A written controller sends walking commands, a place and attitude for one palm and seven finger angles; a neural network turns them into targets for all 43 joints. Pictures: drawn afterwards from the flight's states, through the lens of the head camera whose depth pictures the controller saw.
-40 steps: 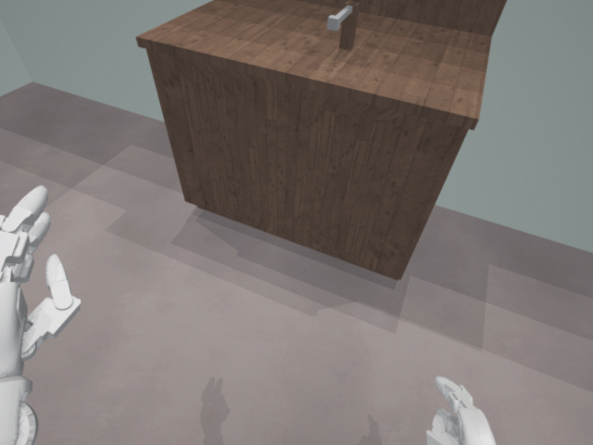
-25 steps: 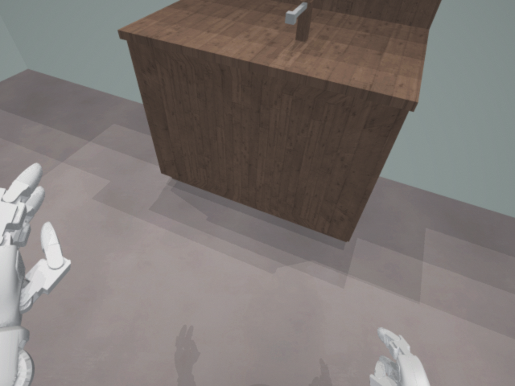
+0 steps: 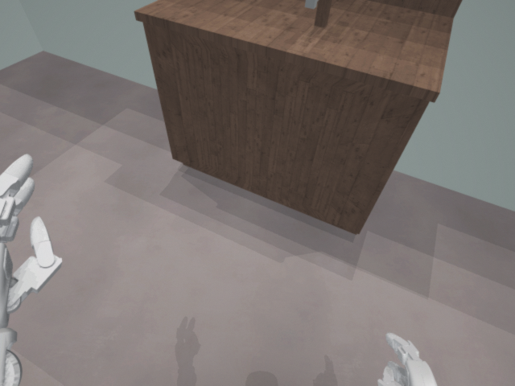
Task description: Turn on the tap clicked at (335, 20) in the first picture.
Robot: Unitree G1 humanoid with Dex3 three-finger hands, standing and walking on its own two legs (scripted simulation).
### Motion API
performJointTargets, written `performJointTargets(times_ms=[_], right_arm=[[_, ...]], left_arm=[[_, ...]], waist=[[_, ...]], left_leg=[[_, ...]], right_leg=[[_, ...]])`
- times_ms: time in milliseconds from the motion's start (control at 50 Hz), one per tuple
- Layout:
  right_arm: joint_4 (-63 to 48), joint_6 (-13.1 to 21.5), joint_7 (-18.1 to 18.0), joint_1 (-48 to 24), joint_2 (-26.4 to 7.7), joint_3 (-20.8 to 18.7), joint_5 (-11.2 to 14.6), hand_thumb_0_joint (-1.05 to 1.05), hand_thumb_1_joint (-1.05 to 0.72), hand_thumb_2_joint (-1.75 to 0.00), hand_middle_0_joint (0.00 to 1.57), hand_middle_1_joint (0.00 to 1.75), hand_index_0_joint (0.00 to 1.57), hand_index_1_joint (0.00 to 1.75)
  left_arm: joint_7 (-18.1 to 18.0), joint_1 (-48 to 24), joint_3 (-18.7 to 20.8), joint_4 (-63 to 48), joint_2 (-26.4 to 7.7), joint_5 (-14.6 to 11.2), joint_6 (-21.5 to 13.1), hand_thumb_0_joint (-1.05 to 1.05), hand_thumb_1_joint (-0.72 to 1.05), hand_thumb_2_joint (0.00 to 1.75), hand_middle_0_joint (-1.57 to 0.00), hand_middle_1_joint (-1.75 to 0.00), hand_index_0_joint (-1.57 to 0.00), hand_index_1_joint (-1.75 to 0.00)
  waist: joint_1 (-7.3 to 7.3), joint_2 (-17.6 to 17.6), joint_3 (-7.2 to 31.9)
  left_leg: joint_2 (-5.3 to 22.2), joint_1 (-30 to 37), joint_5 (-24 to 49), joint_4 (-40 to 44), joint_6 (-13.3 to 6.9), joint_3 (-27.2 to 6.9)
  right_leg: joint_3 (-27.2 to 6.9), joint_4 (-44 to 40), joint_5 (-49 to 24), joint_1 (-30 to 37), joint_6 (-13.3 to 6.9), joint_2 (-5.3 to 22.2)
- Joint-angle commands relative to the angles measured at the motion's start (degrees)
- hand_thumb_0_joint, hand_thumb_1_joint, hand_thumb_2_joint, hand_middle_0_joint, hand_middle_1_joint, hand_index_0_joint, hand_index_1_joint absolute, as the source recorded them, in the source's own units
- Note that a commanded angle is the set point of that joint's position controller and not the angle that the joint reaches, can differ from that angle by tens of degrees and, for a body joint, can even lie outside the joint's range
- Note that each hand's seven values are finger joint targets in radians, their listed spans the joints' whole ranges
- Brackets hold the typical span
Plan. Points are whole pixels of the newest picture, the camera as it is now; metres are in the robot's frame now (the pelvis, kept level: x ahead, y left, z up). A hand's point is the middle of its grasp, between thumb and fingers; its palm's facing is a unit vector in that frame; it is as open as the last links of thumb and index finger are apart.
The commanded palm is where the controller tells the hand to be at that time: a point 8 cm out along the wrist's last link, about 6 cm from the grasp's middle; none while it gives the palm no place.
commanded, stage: walk to a spot facing it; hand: left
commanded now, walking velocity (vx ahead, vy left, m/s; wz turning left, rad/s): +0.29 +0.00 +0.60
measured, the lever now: (311, 1) +1.08 -0.10 +0.16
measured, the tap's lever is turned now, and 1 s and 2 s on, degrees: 0 0 0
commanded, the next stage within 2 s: turn to face it in 1.34 s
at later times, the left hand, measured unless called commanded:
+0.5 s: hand out of the picture +0.19 +0.30 +0.17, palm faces +0.66 -0.62 -0.42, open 7.4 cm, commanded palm +0.13 +0.32 +0.19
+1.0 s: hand out of the picture +0.24 +0.34 +0.16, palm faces +0.82 -0.42 -0.38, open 7.4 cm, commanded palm +0.17 +0.34 +0.19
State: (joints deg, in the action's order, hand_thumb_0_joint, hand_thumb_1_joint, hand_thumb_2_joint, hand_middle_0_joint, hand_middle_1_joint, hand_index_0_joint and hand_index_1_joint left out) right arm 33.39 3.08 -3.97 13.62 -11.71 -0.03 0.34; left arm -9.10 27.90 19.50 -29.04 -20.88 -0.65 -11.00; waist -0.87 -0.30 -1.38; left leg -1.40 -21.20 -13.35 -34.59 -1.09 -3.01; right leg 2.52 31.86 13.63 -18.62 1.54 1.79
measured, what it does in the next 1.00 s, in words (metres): walks ahead, turning left: left foot, then right foot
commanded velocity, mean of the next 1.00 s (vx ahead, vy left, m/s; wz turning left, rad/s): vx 0.33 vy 0.00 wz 0.48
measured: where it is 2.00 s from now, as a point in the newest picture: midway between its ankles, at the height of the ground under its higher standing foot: (219, 353)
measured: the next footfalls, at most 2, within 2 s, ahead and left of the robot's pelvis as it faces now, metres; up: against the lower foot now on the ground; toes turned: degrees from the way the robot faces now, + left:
left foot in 0.54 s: +0.14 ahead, +0.16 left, +0.00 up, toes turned +30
right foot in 0.96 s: +0.29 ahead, -0.06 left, +0.00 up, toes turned +22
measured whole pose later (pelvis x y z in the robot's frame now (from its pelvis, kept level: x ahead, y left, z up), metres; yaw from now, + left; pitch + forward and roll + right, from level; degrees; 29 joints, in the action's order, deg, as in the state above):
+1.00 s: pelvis +0.19 +0.02 -0.01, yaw +32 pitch -1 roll -1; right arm 37.9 4.5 -4.1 13.8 -10.0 1.6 0.2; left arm -9.0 21.7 18.3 -23.2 -17.6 -0.1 -9.2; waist 2.9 3.4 -0.6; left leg 2.8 -22.6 -26.4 -51.5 -1.2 -1.4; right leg 10.1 35.3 17.5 -16.1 0.3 4.0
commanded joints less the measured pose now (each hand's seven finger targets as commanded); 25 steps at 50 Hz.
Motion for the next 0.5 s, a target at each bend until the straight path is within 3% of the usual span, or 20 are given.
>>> performJointTargets(times_ms=[0, 20, 40, 80, 120, 140, 160, 180, 200, 220, 240, 260, 280, 320, 360, 400, 440, 460, 480], right_arm=[[-9.0, 3.57, -1.04, -5.85, -7.04, -2.13, -0.37, 0.0, -0.9, -0.9, 0.2, 0.3, 0.2, 0.3], [-8.72, 3.84, -1.07, -5.56, -7.07, -2.41, -0.58, 0.0, -0.9, -0.9, 0.2, 0.3, 0.2, 0.3], [-8.31, 4.25, -0.96, -5.01, -6.6, -2.51, -0.8, 0.0, -0.9, -0.9, 0.2, 0.3, 0.2, 0.3], [-7.47, 5.23, -0.69, -4.25, -6.58, -3.01, -0.94, 0.0, -0.9, -0.9, 0.2, 0.3, 0.2, 0.3], [-6.79, 5.04, -0.25, -4.72, -6.41, -3.01, -1.15, 0.0, -0.9, -0.9, 0.2, 0.3, 0.2, 0.3], [-6.62, 4.79, -0.04, -5.15, -6.23, -2.81, -1.19, 0.0, -0.9, -0.9, 0.2, 0.3, 0.2, 0.3], [-6.49, 4.39, 0.15, -5.37, -5.61, -2.45, -0.94, 0.0, -0.9, -0.9, 0.2, 0.3, 0.2, 0.3], [-6.21, 4.02, 0.39, -4.81, -4.23, -2.15, -0.7, 0.0, -0.9, -0.9, 0.2, 0.3, 0.2, 0.3], [-6.26, 3.49, 0.57, -5.62, -3.97, -2.4, -0.44, 0.0, -0.9, -0.9, 0.2, 0.3, 0.2, 0.3], [-5.03, 3.81, 0.4, -5.73, -6.46, -3.2, -1.06, 0.0, -0.9, -0.9, 0.2, 0.3, 0.2, 0.3], [-4.61, 4.08, 0.27, -6.16, -6.19, -3.22, -1.1, 0.0, -0.9, -0.9, 0.2, 0.3, 0.2, 0.3], [-4.71, 3.8, 0.25, -5.6, -5.11, -2.46, -1.44, 0.0, -0.9, -0.9, 0.2, 0.3, 0.2, 0.3], [-4.72, 3.22, 0.15, -6.5, -5.15, -2.43, -1.07, 0.0, -0.9, -0.9, 0.2, 0.3, 0.2, 0.3], [-5.38, 2.66, -0.73, -7.29, -4.46, -1.74, -1.22, 0.0, -0.9, -0.9, 0.2, 0.3, 0.2, 0.3], [-6.39, 2.74, -0.82, -6.98, -3.97, -1.83, -1.21, 0.0, -0.9, -0.9, 0.2, 0.3, 0.2, 0.3], [-7.7, 3.23, -1.1, -7.37, -3.57, -1.78, -1.13, 0.0, -0.9, -0.9, 0.2, 0.3, 0.2, 0.3], [-8.64, 3.6, -1.01, -6.38, -3.46, -2.39, -0.83, 0.0, -0.9, -0.9, 0.2, 0.3, 0.2, 0.3], [-8.82, 3.7, -1.12, -5.38, -3.45, -2.6, -0.84, 0.0, -0.9, -0.9, 0.2, 0.3, 0.2, 0.3], [-9.01, 3.61, -1.34, -4.2, -3.78, -3.01, -0.61, 0.0, -0.9, -0.9, 0.2, 0.3, 0.2, 0.3]], left_arm=[[-1.28, -4.38, 7.15, -14.79, -8.71, 0.14, -3.34, 0.0, 0.9, 0.9, -0.2, -0.3, -0.2, -0.3], [-1.08, -4.47, 6.9, -14.37, -7.99, 0.32, -3.23, 0.0, 0.9, 0.9, -0.2, -0.3, -0.2, -0.3], [-0.79, -4.89, 6.68, -13.71, -7.91, 0.43, -3.33, 0.0, 0.9, 0.9, -0.2, -0.3, -0.2, -0.3], [-0.41, -4.27, 7.22, -14.07, -8.37, 0.31, -3.8, 0.0, 0.9, 0.9, -0.2, -0.3, -0.2, -0.3], [0.09, -1.28, 5.87, -12.69, -6.8, -0.28, -3.53, 0.0, 0.9, 0.9, -0.2, -0.3, -0.2, -0.3], [0.38, -0.5, 5.8, -12.6, -6.68, -0.54, -3.36, 0.0, 0.9, 0.9, -0.2, -0.3, -0.2, -0.3], [0.64, -0.15, 5.77, -11.75, -6.96, -0.5, -3.14, 0.0, 0.9, 0.9, -0.2, -0.3, -0.2, -0.3], [0.6, 1.15, 6.93, -9.68, -8.62, -0.41, -2.72, 0.0, 0.9, 0.9, -0.2, -0.3, -0.2, -0.3], [0.56, -3.09, 6.32, -10.36, -9.53, -1.14, -2.87, 0.0, 0.9, 0.9, -0.2, -0.3, -0.2, -0.3], [0.11, -5.46, 6.91, -10.8, -10.27, -1.68, -3.59, 0.0, 0.9, 0.9, -0.2, -0.3, -0.2, -0.3], [-0.03, -5.01, 7.3, -9.82, -10.28, -0.9, -3.64, 0.0, 0.9, 0.9, -0.2, -0.3, -0.2, -0.3], [-0.04, -2.06, 7.64, -7.47, -9.76, -0.2, -3.6, 0.0, 0.9, 0.9, -0.2, -0.3, -0.2, -0.3], [0.18, -2.3, 7.52, -7.8, -10.69, 0.16, -3.49, 0.0, 0.9, 0.9, -0.2, -0.3, -0.2, -0.3], [0.1, -3.14, 7.7, -8.09, -10.99, 0.46, -4.63, 0.0, 0.9, 0.9, -0.2, -0.3, -0.2, -0.3], [-0.43, -6.53, 7.76, -10.41, -11.09, 0.37, -4.98, 0.0, 0.9, 0.9, -0.2, -0.3, -0.2, -0.3], [-1.06, -7.35, 7.51, -10.89, -10.64, -0.02, -4.59, 0.0, 0.9, 0.9, -0.2, -0.3, -0.2, -0.3], [-1.88, -7.54, 6.57, -13.11, -9.8, -0.27, -3.85, 0.0, 0.9, 0.9, -0.2, -0.3, -0.2, -0.3], [-2.26, -7.12, 6.89, -13.71, -10.13, -0.46, -3.66, 0.0, 0.9, 0.9, -0.2, -0.3, -0.2, -0.3], [-2.33, -6.3, 5.51, -13.62, -8.79, -0.8, -3.4, 0.0, 0.9, 0.9, -0.2, -0.3, -0.2, -0.3]], waist=[[0.0, 12.3, 5.15], [-0.2, 15.85, 4.62], [-0.5, 14.76, 3.82], [-0.37, 12.9, 5.73], [0.38, 12.63, 7.16], [0.87, 12.65, 7.44], [1.44, 9.54, 7.27], [1.77, -1.5, 6.85], [1.29, -13.91, 3.91], [0.67, -10.47, 3.87], [0.57, -8.02, 4.71], [0.43, -4.08, 4.1], [0.6, -4.28, 3.09], [1.2, -5.72, -0.4], [1.51, -8.88, 0.22], [2.49, -10.61, 1.25], [2.35, -11.38, 4.64], [1.12, -10.2, 8.0], [-1.02, -6.8, 11.26]], left_leg=[[10.52, -7.39, -27.87, 17.36, -5.95, -18.21], [13.06, -8.44, -30.28, 21.23, -7.89, -24.83], [13.92, -6.83, -28.82, 22.6, -8.88, -28.28], [12.68, 0.41, -18.96, 19.17, -8.56, -26.36], [9.81, 0.35, -11.69, 16.33, -7.29, -21.81], [8.42, -3.3, -10.93, 14.17, -6.11, -19.34], [6.24, -10.23, -11.37, 8.49, -4.55, -14.47], [1.99, -20.61, -12.38, -3.33, -1.92, -5.74], [-1.49, -28.35, -15.38, -22.22, 1.45, 3.51], [1.29, -27.59, -13.33, -33.53, 2.38, 1.29], [3.4, -26.41, -10.42, -36.15, 2.47, -0.16], [4.7, -25.24, -7.96, -36.43, 2.77, 1.18], [5.45, -24.91, -7.66, -35.03, 2.9, 2.49], [6.14, -22.64, -7.72, -29.48, 2.68, 5.76], [6.38, -17.33, -8.06, -19.3, 2.15, 9.35], [4.31, -9.9, -6.94, -10.85, 1.38, 14.19], [0.32, -0.71, -5.2, -3.82, 0.58, 18.82], [-2.74, 5.51, -2.33, 0.85, 0.35, 21.26], [-2.88, 15.34, 2.41, 5.42, -0.36, 20.68]], right_leg=[[-0.52, 8.85, 18.18, 2.9, -0.46, -0.11], [-0.17, 14.86, 17.41, 2.46, -0.27, -2.64], [-1.36, 16.92, 17.75, 0.21, -0.39, -3.06], [-1.6, 12.04, 17.9, -1.67, -0.48, -3.09], [-0.18, 3.17, 17.87, 4.48, -0.72, -3.62], [-0.25, -2.88, 15.76, 10.2, -1.49, -2.98], [-2.95, -9.0, 12.51, 17.38, -3.45, 0.86], [-13.48, -16.19, 13.33, 24.72, -6.82, 11.02], [-29.9, -20.14, 14.12, 24.02, -11.68, 24.51], [-26.05, -18.97, 7.02, 20.81, -12.25, 26.25], [-21.4, -16.33, 2.88, 19.23, -12.0, 24.3], [-14.94, -14.61, -0.9, 17.72, -11.01, 21.17], [-10.3, -13.83, -6.25, 17.7, -9.68, 19.52], [-4.43, -13.48, -19.56, 15.8, -8.44, 17.51], [0.11, -11.54, -26.87, 16.22, -7.84, 17.11], [2.91, -8.82, -31.64, 14.62, -7.23, 16.06], [5.62, -1.48, -38.91, 13.92, -6.51, 15.47], [8.26, 5.94, -41.25, 13.35, -5.07, 14.09], [10.07, 16.69, -38.96, 9.17, -2.88, 13.14]])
